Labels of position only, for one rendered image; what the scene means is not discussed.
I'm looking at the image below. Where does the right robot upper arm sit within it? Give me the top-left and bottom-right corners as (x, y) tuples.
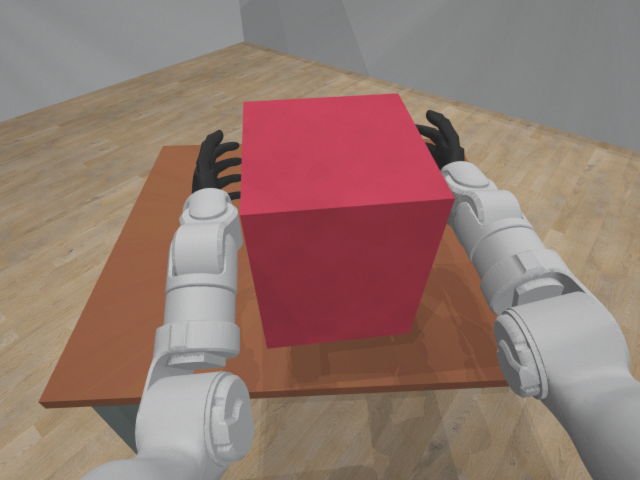
(494, 291), (640, 480)

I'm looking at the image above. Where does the right robot forearm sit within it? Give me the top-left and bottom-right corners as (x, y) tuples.
(441, 161), (630, 369)

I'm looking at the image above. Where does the right robot hand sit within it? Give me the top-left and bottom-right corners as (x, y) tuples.
(415, 110), (465, 171)

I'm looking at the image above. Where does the left robot hand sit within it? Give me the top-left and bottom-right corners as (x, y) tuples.
(192, 130), (242, 201)

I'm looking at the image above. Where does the left robot forearm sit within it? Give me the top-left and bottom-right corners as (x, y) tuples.
(135, 188), (243, 451)

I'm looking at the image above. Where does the table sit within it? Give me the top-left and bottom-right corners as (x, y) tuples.
(39, 139), (509, 454)

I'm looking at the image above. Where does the left robot upper arm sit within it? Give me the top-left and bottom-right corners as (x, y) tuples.
(79, 371), (255, 480)

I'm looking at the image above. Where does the carton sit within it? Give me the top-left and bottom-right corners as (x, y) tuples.
(240, 93), (455, 349)

